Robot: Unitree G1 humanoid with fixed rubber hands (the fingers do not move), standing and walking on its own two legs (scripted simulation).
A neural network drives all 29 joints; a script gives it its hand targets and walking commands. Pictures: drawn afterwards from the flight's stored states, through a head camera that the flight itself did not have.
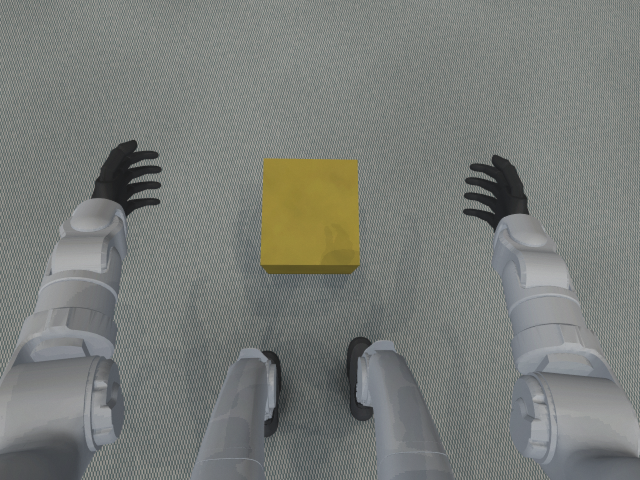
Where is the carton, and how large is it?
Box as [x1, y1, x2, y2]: [260, 158, 359, 273]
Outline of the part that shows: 264,158 260,264 268,273 350,273 359,265 357,160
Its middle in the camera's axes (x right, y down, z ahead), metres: -0.03 -0.04 +1.00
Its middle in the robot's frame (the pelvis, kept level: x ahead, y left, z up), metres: +0.53 +0.00 -0.59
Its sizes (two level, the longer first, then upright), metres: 0.258 0.227 0.189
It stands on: the floor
